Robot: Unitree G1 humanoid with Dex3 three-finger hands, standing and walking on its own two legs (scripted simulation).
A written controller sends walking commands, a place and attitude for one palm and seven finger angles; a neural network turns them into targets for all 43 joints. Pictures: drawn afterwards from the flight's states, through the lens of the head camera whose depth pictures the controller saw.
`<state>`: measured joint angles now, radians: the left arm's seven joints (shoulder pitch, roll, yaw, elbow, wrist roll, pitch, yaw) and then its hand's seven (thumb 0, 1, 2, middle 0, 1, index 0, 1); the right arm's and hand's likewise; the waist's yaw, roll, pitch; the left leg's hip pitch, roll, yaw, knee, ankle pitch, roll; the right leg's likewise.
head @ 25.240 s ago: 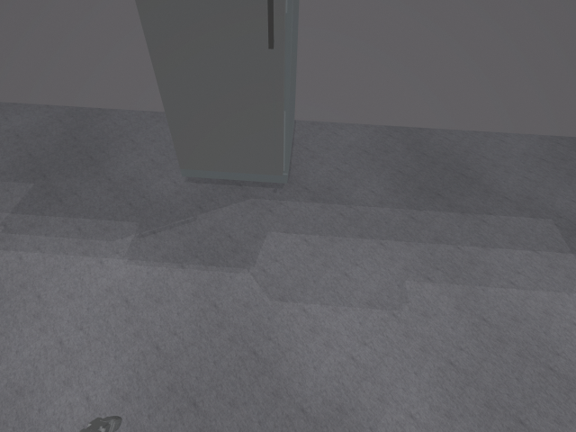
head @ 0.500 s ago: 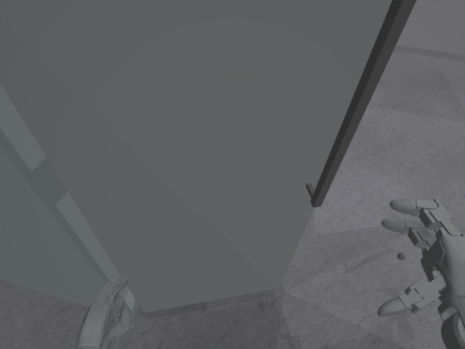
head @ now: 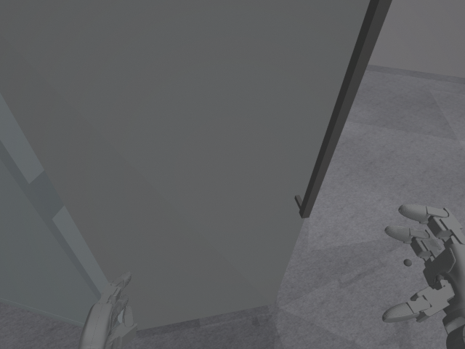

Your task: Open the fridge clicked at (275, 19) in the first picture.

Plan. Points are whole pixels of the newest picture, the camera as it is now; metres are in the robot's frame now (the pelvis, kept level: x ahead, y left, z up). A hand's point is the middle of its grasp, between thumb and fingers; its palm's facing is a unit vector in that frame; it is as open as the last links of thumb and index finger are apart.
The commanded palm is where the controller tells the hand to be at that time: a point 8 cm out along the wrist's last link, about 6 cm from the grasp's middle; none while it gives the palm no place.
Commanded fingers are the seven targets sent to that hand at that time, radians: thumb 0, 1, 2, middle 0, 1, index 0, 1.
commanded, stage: draw the hand back to the body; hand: right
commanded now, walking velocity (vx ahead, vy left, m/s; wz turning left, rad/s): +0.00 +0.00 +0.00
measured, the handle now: (330, 121) +0.43 -0.16 +0.22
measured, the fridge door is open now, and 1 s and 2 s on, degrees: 65 65 65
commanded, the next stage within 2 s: step back with the hand held close in 1.18 s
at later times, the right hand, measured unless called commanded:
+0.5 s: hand (441, 257) +0.21 -0.27 +0.15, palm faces +0.43 +0.83 -0.36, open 11.8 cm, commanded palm +0.16 -0.30 +0.17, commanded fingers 0.00 -0.39 -0.65 0.22 0.60 0.22 0.60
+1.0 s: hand out of the picture +0.20 -0.28 +0.18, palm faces +0.49 +0.78 -0.38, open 7.6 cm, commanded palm +0.15 -0.31 +0.19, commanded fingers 0.00 -0.90 -0.90 0.20 0.30 0.20 0.30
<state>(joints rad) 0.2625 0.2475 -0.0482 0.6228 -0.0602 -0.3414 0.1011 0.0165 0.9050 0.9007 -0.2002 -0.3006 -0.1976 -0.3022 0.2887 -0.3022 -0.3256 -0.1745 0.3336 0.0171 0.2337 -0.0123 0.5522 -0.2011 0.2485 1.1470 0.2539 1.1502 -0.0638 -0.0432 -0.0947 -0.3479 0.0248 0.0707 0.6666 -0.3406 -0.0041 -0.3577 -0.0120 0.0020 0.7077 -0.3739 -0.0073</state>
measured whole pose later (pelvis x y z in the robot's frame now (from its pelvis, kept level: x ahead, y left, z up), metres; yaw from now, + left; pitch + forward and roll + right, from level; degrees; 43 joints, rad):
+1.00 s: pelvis +0.01 -0.01 +0.02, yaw +1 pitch -4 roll +1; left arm 0.21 0.22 -0.02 0.66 0.00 -0.17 0.07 0.02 0.91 0.90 -0.20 -0.30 -0.20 -0.30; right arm 0.42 -0.36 -0.36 -0.37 0.06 -0.05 -0.11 0.01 -0.83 -0.87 0.21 0.33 0.21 0.34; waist -0.10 -0.05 0.01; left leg -0.12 0.03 0.06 0.45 -0.26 -0.01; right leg -0.12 0.00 -0.01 0.49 -0.29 -0.02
